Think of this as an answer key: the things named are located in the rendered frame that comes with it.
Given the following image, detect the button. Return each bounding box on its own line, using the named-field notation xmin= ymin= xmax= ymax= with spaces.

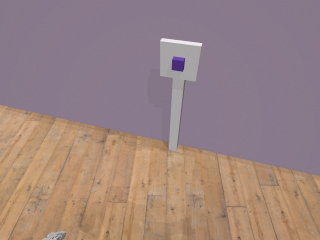
xmin=171 ymin=56 xmax=185 ymax=72

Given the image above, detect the panel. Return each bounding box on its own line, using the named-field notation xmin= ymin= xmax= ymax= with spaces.
xmin=160 ymin=38 xmax=202 ymax=152

